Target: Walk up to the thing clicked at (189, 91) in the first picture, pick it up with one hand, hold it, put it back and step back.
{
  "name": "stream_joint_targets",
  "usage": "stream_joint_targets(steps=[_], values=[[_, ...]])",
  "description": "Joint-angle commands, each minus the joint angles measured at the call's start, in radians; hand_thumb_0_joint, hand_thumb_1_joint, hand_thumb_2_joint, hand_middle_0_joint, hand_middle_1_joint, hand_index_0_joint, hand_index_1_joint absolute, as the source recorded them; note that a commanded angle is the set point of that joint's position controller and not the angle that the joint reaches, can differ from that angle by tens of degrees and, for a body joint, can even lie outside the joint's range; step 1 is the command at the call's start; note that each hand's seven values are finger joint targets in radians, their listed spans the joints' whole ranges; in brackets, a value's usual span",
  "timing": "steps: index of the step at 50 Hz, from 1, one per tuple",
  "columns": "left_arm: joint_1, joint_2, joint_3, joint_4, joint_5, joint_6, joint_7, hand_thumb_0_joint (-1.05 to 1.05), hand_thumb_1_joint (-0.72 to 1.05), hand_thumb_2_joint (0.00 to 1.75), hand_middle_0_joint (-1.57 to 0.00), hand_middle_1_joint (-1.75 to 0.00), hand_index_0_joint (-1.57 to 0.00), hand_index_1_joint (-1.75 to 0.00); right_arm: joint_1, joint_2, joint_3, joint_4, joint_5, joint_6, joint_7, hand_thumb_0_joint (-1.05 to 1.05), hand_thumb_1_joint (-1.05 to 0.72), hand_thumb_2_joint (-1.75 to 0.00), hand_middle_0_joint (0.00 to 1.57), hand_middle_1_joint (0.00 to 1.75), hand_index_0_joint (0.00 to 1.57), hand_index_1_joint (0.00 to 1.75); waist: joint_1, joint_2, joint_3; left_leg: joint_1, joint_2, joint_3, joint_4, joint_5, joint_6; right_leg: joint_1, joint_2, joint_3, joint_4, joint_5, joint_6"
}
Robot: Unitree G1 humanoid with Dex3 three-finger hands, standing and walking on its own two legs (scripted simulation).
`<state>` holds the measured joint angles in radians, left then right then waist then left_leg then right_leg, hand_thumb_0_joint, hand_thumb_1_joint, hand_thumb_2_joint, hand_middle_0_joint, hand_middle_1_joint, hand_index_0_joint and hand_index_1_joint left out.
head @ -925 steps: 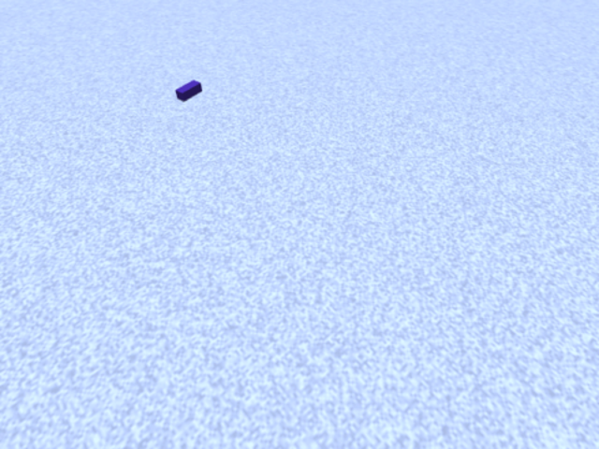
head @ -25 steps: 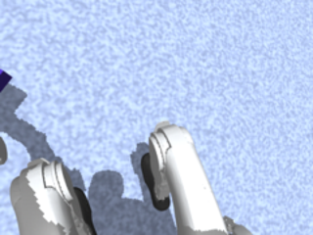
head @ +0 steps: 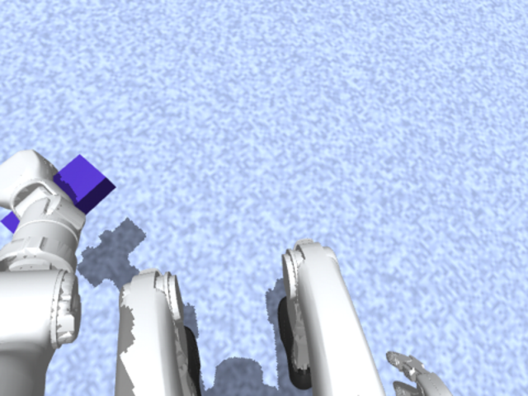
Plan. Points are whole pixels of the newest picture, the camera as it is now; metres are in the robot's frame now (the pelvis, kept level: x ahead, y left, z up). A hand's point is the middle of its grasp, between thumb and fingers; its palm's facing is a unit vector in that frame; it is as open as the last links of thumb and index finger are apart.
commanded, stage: lift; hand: left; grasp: from above
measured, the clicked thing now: (62, 202) +0.46 +0.28 -0.16
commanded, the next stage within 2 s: hold in 1.04 s
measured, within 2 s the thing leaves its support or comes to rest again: neither
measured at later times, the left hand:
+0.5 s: hand out of the picture +0.40 +0.24 +0.11, palm faces -0.31 -0.32 -0.89, open 9.1 cm
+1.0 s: hand out of the picture +0.40 +0.24 +0.22, palm faces -0.32 -0.33 -0.88, open 9.2 cm
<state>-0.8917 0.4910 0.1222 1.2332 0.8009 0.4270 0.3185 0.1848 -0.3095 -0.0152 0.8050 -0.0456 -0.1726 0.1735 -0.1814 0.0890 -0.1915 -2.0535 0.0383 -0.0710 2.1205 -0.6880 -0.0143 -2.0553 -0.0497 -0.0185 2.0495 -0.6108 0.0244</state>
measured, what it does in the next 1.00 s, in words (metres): rises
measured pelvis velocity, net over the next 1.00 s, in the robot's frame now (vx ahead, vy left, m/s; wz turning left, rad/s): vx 0.08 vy -0.01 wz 0.03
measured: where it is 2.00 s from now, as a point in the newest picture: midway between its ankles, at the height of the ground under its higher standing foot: (244, 375)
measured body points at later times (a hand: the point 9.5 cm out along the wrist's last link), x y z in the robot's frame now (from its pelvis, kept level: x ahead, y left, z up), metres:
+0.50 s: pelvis +0.04 -0.01 +0.20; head +0.14 -0.01 +0.64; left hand +0.41 +0.26 +0.16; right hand +0.14 -0.27 +0.07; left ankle +0.08 +0.13 -0.38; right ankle +0.11 -0.13 -0.38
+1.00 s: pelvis +0.08 -0.01 +0.31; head +0.14 -0.01 +0.75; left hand +0.42 +0.25 +0.27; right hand +0.14 -0.26 +0.17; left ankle +0.08 +0.13 -0.38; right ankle +0.10 -0.13 -0.38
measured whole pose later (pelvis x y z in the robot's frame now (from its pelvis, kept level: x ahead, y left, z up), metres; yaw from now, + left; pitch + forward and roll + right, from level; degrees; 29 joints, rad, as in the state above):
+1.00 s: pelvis +0.08 -0.01 +0.31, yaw +2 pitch +14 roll -1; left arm -0.55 0.24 -0.11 1.07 0.67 0.59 0.32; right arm 0.27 -0.24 0.00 0.86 0.04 -0.13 -0.04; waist -0.09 0.04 -0.12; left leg -0.70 0.06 0.01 0.89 -0.42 -0.03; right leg -0.72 -0.03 -0.04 0.86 -0.38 0.01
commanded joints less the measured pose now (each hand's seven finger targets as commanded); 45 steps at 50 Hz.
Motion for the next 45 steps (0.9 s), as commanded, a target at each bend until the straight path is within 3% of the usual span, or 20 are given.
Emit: stream_joint_targets(steps=[1,8,12,20,22,29,35,36,39,40,45], values=[[-0.339,0.26,-0.036,-0.322,0.017,0.027,0.039,0.0,0.64,0.5,-1.02,-0.54,-1.04,-0.51,0.138,-0.188,-0.061,-0.054,0.029,-0.011,-0.056,0.0,-0.9,-0.9,0.2,0.3,0.2,0.3,-0.004,0.112,-0.667,0.523,-0.046,0.041,-0.393,0.064,0.028,0.483,0.055,-0.048,-0.373,0.032,-0.046],[-0.234,0.19,-0.085,-0.418,-0.015,0.106,0.038,0.0,0.71,0.51,-1.09,-0.5,-1.1,-0.49,0.086,-0.146,-0.039,-0.062,0.06,0.0,-0.143,0.0,-0.89,-0.9,0.2,0.3,0.2,0.3,0.024,0.059,-0.641,0.663,-0.041,0.059,-0.549,0.106,0.027,0.707,0.062,-0.025,-0.547,0.073,-0.039],[-0.163,0.148,-0.115,-0.412,-0.033,0.138,0.037,0.0,0.7,0.47,-1.08,-0.49,-1.1,-0.47,0.06,-0.129,-0.031,-0.049,0.074,-0.002,-0.175,0.0,-0.89,-0.9,0.2,0.3,0.2,0.3,0.046,0.044,-0.574,0.785,-0.035,0.047,-0.667,0.107,0.022,0.791,0.064,-0.025,-0.646,0.07,-0.041],[-0.114,0.025,-0.184,-0.379,-0.069,0.167,0.039,0.0,0.65,0.5,-1.04,-0.51,-1.06,-0.5,0.05,-0.099,-0.027,-0.009,0.091,-0.009,-0.215,0.0,-0.89,-0.9,0.2,0.3,0.2,0.3,0.045,0.019,-0.447,1.02,-0.021,0.04,-0.871,0.201,0.016,0.982,0.071,-0.031,-0.841,0.168,-0.043],[-0.113,0.035,-0.182,-0.366,-0.069,0.166,0.049,0.0,0.64,0.5,-1.04,-0.52,-1.05,-0.5,0.056,-0.096,-0.025,0.0,0.094,-0.012,-0.222,0.0,-0.89,-0.9,0.2,0.3,0.2,0.3,0.053,-0.004,-0.422,1.054,-0.02,0.051,-0.909,0.212,0.021,1.037,0.072,-0.023,-0.897,0.177,-0.04],[-0.089,-0.034,-0.209,-0.317,-0.08,0.164,0.067,0.0,0.62,0.5,-1.0,-0.56,-1.02,-0.54,0.081,-0.078,-0.02,0.006,0.085,-0.012,-0.234,0.0,-0.89,-0.9,0.2,0.3,0.2,0.3,0.063,-0.011,-0.383,1.209,-0.034,0.079,-1.04,0.38,0.019,1.233,0.074,-0.019,-1.036,0.334,-0.035],[-0.062,-0.001,-0.195,-0.307,-0.075,0.167,0.064,0.0,0.62,0.58,-0.98,-0.62,-1.01,-0.59,0.12,-0.08,-0.017,-0.007,0.084,0.005,-0.233,0.0,-0.89,-0.9,0.2,0.3,0.2,0.3,0.087,-0.025,-0.358,1.331,-0.043,0.092,-1.154,0.488,0.022,1.4,0.072,-0.015,-1.148,0.453,-0.03],[-0.055,-0.035,-0.212,-0.313,-0.078,0.169,0.061,0.0,0.62,0.58,-0.99,-0.62,-1.01,-0.59,0.119,-0.075,-0.015,-0.014,0.085,0.006,-0.232,0.0,-0.89,-0.9,0.2,0.3,0.2,0.3,0.081,-0.04,-0.353,1.348,-0.042,0.091,-1.172,0.498,0.023,1.43,0.07,-0.017,-1.163,0.47,-0.027],[-0.013,-0.03,-0.205,-0.291,-0.08,0.173,0.061,0.0,0.59,0.56,-0.95,-0.62,-0.98,-0.59,0.121,-0.074,-0.017,-0.015,0.085,0.009,-0.229,0.0,-0.89,-0.89,0.2,0.3,0.2,0.3,0.107,-0.05,-0.34,1.401,-0.043,0.09,-1.224,0.543,0.02,1.497,0.07,-0.02,-1.201,0.51,-0.03],[-0.019,-0.037,-0.211,-0.303,-0.078,0.173,0.059,0.0,0.56,0.55,-0.94,-0.61,-0.96,-0.58,0.124,-0.074,-0.018,-0.014,0.086,0.01,-0.227,0.0,-0.89,-0.9,0.2,0.3,0.2,0.3,0.096,-0.041,-0.341,1.425,-0.044,0.09,-1.233,0.563,0.02,1.501,0.068,-0.019,-1.211,0.534,-0.029],[-0.025,-0.036,-0.22,-0.313,-0.072,0.158,0.049,0.0,0.55,0.53,-0.93,-0.59,-0.95,-0.57,0.127,-0.08,-0.021,-0.024,0.087,0.012,-0.222,0.0,-0.88,-0.89,0.2,0.3,0.2,0.3,0.1,-0.044,-0.279,1.522,-0.04,0.084,-1.323,0.571,0.015,1.531,0.071,-0.031,-1.28,0.509,-0.037]])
